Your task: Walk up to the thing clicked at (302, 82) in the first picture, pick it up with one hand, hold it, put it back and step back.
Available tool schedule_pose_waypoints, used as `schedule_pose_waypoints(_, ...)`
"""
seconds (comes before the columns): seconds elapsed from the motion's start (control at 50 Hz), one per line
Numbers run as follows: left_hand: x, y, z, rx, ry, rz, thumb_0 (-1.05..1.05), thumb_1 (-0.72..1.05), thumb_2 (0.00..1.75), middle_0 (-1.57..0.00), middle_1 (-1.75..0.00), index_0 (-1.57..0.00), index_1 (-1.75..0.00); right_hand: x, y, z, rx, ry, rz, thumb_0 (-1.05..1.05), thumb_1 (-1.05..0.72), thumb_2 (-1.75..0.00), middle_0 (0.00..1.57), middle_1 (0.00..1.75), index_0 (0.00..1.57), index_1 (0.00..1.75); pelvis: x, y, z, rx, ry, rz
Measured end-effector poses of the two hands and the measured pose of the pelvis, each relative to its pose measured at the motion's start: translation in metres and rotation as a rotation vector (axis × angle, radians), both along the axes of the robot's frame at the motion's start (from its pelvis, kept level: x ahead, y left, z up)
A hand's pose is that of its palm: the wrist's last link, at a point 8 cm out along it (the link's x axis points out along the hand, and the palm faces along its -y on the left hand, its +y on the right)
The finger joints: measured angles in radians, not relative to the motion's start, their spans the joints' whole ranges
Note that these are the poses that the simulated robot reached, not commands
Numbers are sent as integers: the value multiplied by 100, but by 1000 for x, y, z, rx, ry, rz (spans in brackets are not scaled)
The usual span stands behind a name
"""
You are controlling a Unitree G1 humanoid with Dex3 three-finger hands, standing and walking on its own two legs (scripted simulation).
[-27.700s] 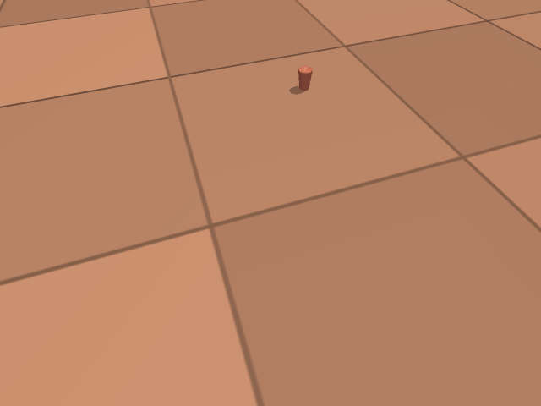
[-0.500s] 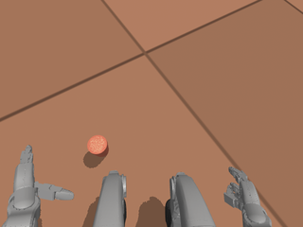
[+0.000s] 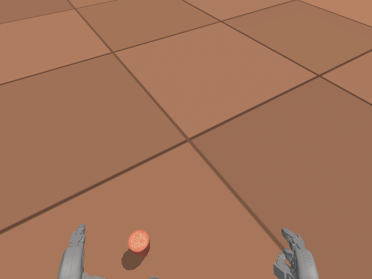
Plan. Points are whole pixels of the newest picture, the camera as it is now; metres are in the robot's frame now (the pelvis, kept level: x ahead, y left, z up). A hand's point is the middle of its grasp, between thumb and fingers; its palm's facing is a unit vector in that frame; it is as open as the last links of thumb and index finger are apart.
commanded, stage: home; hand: left
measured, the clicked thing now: (140, 245) +0.39 +0.21 -0.64
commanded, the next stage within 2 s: stand in 1.68 s
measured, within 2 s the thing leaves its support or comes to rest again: neither
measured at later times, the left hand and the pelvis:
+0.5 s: hand (108, 274) +0.16 +0.17 -0.04, palm faces +0.11 -0.95 -0.29, open 17.6 cm; pelvis -0.01 -0.01 +0.01, yaw +1 degrees
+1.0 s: hand (110, 277) +0.16 +0.16 -0.05, palm faces +0.11 -0.95 -0.29, open 17.6 cm; pelvis -0.01 -0.02 +0.01, yaw +0 degrees
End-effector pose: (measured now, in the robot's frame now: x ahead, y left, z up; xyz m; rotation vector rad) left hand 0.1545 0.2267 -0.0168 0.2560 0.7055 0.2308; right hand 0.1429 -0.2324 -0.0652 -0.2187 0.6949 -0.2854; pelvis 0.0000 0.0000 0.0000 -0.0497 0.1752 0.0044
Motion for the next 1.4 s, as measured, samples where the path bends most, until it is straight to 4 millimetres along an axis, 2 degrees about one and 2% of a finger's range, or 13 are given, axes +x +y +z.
schedule_pose_waypoints(0.08,-7,-1,3,-8,5,3,-1,-54,6,-6,-6,-6,-5,7,3,5,5,-22,29,1,-90,-90,20,31,21,30,-1,-2,3,4,-14,2)
schedule_pose_waypoints(0.24,-19,-1,-5,-13,49,16,-1,-55,5,-5,-6,-6,-5,11,-3,11,-19,-35,66,1,-90,-90,20,31,21,30,-6,-7,5,8,-30,10)
schedule_pose_waypoints(0.44,-13,-10,2,-17,15,-3,-1,-57,4,-5,-5,-6,-4,3,-13,12,-21,-31,52,1,-90,-90,20,31,21,30,-8,-12,8,13,-44,8)
schedule_pose_waypoints(0.72,-20,-15,0,-20,29,-5,-1,-58,4,-5,-5,-6,-4,-7,-18,8,-13,-11,43,1,-90,-90,20,31,21,30,-12,-17,9,18,-47,5)
schedule_pose_waypoints(1.4,-16,-13,0,-26,24,-5,-1,-57,4,-5,-5,-6,-4,-1,-14,8,-13,-19,48,1,-90,-90,20,31,21,30,-8,-14,10,19,-46,1)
